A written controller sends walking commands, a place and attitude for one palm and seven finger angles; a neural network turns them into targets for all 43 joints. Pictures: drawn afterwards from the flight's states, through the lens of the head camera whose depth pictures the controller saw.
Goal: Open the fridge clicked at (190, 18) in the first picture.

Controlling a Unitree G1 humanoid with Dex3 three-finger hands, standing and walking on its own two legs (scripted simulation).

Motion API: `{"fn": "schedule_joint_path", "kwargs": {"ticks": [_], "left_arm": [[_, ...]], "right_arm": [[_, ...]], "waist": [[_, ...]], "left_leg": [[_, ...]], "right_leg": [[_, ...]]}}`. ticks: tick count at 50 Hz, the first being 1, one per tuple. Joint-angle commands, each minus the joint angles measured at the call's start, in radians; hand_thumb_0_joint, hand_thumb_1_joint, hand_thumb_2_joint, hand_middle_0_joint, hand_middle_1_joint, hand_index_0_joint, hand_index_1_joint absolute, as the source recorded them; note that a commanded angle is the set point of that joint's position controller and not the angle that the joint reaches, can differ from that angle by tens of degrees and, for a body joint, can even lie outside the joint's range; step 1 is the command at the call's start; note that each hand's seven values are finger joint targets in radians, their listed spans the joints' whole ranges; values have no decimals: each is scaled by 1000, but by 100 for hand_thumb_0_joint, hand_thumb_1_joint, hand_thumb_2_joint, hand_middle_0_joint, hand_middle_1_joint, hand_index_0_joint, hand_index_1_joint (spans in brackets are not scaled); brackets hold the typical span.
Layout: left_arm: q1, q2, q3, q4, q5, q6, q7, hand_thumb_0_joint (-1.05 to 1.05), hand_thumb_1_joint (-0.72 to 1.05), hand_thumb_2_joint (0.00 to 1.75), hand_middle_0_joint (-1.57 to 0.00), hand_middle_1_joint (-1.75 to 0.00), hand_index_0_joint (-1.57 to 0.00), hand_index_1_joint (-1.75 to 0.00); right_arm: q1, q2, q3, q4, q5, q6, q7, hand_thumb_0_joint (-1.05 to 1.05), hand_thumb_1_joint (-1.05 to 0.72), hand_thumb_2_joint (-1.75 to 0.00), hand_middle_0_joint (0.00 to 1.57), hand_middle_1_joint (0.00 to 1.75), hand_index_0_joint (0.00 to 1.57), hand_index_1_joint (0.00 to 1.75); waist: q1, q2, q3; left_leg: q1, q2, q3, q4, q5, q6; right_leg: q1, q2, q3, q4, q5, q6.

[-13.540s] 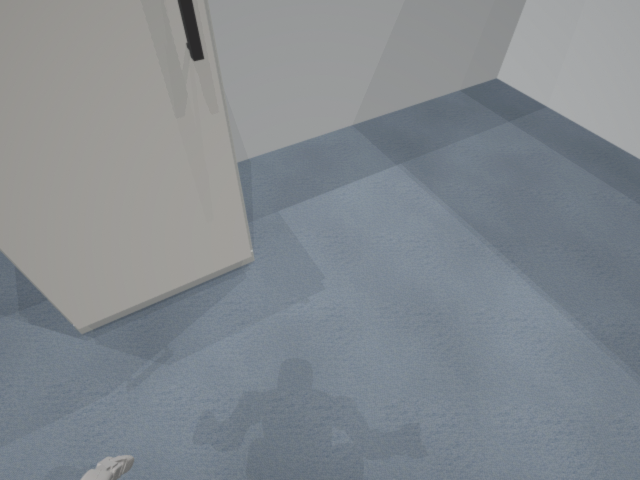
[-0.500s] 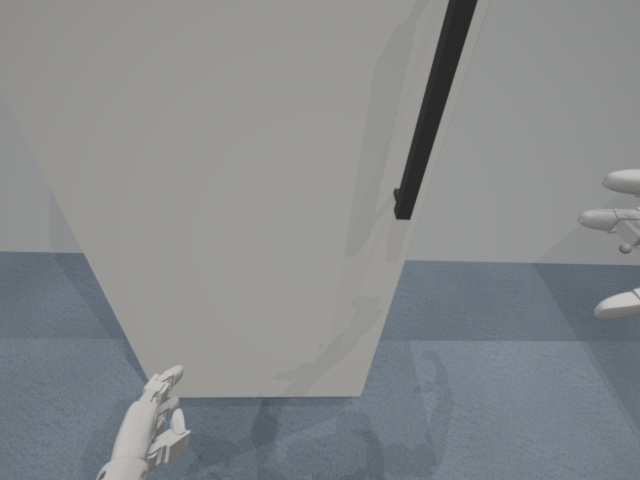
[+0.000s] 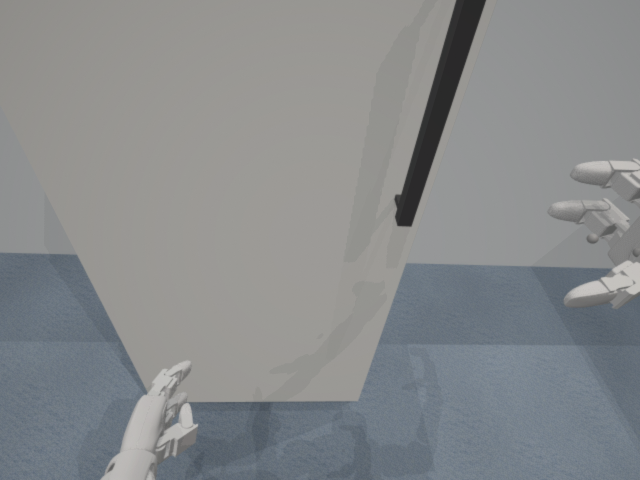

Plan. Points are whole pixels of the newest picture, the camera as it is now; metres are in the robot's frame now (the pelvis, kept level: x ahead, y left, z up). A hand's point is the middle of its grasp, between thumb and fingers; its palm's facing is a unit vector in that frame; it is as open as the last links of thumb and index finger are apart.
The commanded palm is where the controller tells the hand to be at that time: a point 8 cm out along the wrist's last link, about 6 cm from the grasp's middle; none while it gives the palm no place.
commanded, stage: move the hooked fingers beside the handle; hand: right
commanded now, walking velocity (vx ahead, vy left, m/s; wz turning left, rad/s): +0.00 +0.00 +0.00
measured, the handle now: (432, 105) +0.49 -0.12 +0.27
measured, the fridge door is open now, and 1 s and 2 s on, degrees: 0 0 0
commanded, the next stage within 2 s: none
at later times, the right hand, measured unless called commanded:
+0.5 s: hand (545, 208) +0.34 -0.23 +0.23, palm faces +0.01 +1.00 -0.05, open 14.0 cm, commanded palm +0.32 -0.27 +0.24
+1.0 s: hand (498, 183) +0.39 -0.19 +0.23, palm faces +0.00 +1.00 -0.03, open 14.0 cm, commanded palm +0.37 -0.24 +0.23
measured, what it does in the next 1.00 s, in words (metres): stands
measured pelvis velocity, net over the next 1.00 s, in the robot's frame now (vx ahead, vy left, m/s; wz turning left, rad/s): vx -0.01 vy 0.00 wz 0.02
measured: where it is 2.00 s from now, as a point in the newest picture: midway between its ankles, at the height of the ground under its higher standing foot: outside the picture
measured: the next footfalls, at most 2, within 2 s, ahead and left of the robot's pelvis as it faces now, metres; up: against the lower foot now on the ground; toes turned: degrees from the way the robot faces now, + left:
none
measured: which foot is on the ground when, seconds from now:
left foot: down 0.00-1.00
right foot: down 0.00-1.00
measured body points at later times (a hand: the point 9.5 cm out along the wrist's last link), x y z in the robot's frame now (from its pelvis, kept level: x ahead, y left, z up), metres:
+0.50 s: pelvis -0.01 +0.00 +0.00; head -0.03 +0.02 +0.45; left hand +0.17 +0.23 -0.08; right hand +0.33 -0.28 +0.24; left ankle -0.03 +0.10 -0.74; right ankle +0.02 -0.12 -0.74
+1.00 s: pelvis -0.01 +0.00 +0.00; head -0.02 +0.02 +0.45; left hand +0.15 +0.25 -0.09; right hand +0.38 -0.25 +0.23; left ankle -0.03 +0.10 -0.74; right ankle +0.02 -0.12 -0.74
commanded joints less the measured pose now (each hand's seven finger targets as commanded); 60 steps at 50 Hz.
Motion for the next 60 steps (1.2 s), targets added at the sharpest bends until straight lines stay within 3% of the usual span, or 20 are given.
{"fn": "schedule_joint_path", "kwargs": {"ticks": [1,4,11,14,17,18,21,24,28,31,33,41,44,47,48,50,53,55,57,60], "left_arm": [[-153,104,47,-171,4,-51,4,0,90,90,-20,-30,-20,-30],[-150,110,47,-161,4,-43,6,0,90,90,-20,-30,-20,-30],[-146,105,48,-162,5,-40,16,0,90,90,-20,-30,-20,-30],[-132,113,51,-145,4,-33,18,0,90,90,-20,-30,-20,-30],[-136,109,50,-151,4,-33,18,0,90,90,-20,-30,-20,-30],[-132,113,54,-151,6,-30,16,0,90,90,-20,-30,-20,-30],[-134,108,51,-151,3,-26,15,0,90,90,-20,-30,-20,-30],[-120,115,55,-143,4,-20,16,0,90,90,-20,-30,-20,-30],[-105,119,61,-142,9,-17,14,0,90,90,-20,-30,-20,-30],[-103,113,59,-141,6,-12,13,0,90,90,-20,-30,-20,-30],[-93,118,63,-139,7,-12,12,0,90,90,-20,-30,-20,-30],[-74,118,69,-134,7,-1,10,0,90,90,-20,-30,-20,-30],[-63,123,71,-121,6,8,11,0,90,90,-20,-30,-20,-30],[-55,121,72,-110,8,10,14,0,90,90,-20,-30,-20,-30],[-51,124,76,-111,8,13,13,0,90,90,-20,-30,-20,-30],[-44,123,75,-108,13,17,13,0,90,90,-20,-30,-20,-30],[-36,120,76,-104,11,25,10,0,90,90,-20,-30,-20,-30],[-26,125,77,-99,13,32,11,0,90,90,-20,-30,-20,-30],[-19,123,79,-98,11,35,10,0,90,90,-20,-30,-20,-30],[-1,126,83,-91,14,39,9,0,90,90,-20,-30,-20,-30]], "right_arm": [[-348,-275,-91,-188,10,-56,-26,0,50,-30,30,120,30,120],[-380,-287,-88,-124,3,-44,-39,0,50,-30,30,120,30,120],[-504,-256,-28,-116,-17,-79,-50,0,50,-30,30,120,30,120],[-529,-253,-18,-23,-16,-81,-52,0,50,-30,30,120,30,120],[-592,-234,12,-22,-30,-87,-68,0,50,-30,30,120,30,120],[-571,-253,-5,-19,-32,-91,-76,0,50,-30,30,120,30,120],[-620,-218,28,-1,-39,-94,-88,0,50,-30,30,120,30,120],[-625,-222,26,69,-44,-92,-105,0,50,-30,30,120,30,120],[-666,-251,11,68,-60,-105,-127,0,50,-30,30,120,30,120],[-708,-221,39,84,-64,-118,-126,0,50,-30,30,120,30,120],[-704,-223,38,101,-63,-126,-130,0,50,-30,30,120,30,120],[-777,-188,73,133,-75,-136,-145,0,50,-30,30,120,30,120],[-773,-184,74,189,-73,-134,-155,0,50,-30,30,120,30,120],[-869,-151,117,209,-84,-139,-173,0,50,-30,30,120,30,120],[-855,-182,92,211,-88,-145,-182,0,50,-30,30,120,30,120],[-887,-207,68,218,-94,-156,-193,0,50,-30,30,120,30,120],[-910,-149,123,264,-99,-171,-194,0,50,-30,30,120,30,120],[-904,-199,79,314,-105,-172,-200,0,50,-30,30,120,30,120],[-935,-153,120,334,-111,-177,-199,0,50,-30,30,120,30,120],[-967,-168,109,371,-113,-190,-204,0,50,-30,30,120,30,120]], "waist": [[4,-7,-215],[10,40,-181],[24,-29,-226],[34,44,-191],[34,-24,-203],[26,29,-215],[35,-18,-210],[37,46,-197],[32,27,-238],[42,-2,-238],[41,41,-240],[50,11,-265],[55,65,-239],[73,19,-225],[63,58,-244],[61,39,-282],[72,51,-269],[63,55,-269],[74,38,-263],[79,58,-271]], "left_leg": [[-66,-10,-44,-58,335,3],[-80,-8,-53,-73,298,0],[-77,-5,-57,-69,284,8],[-90,-5,-64,-86,255,1],[-99,-4,-58,-79,229,8],[-75,-4,-60,-82,239,10],[-92,-4,-61,-82,230,9],[-97,-6,-66,-94,200,5],[-64,-4,-68,-87,242,10],[-70,-4,-70,-84,262,10],[-62,-6,-70,-87,268,9],[-60,-7,-72,-80,301,10],[-68,-12,-73,-87,305,8],[-105,-12,-73,-96,252,9],[-82,-14,-74,-95,270,10],[-56,-11,-79,-88,306,11],[-61,-12,-78,-88,316,9],[-51,-11,-83,-87,326,9],[-72,-12,-80,-85,319,10],[-65,-14,-82,-87,340,9]], "right_leg": [[187,22,69,-40,239,-29],[158,22,69,-42,199,-33],[196,25,72,-42,196,-32],[166,21,72,-48,160,-36],[179,21,76,-57,152,-31],[170,17,78,-55,167,-32],[178,20,72,-61,155,-31],[155,16,69,-67,126,-35],[169,14,66,-63,170,-34],[179,15,58,-65,179,-35],[173,12,59,-63,185,-37],[185,16,52,-64,209,-37],[173,13,50,-66,207,-41],[179,13,55,-70,166,-38],[180,10,52,-65,189,-42],[187,15,51,-67,214,-41],[181,13,43,-65,218,-42],[168,14,43,-68,219,-42],[174,12,42,-65,216,-40],[168,12,40,-62,226,-45]]}}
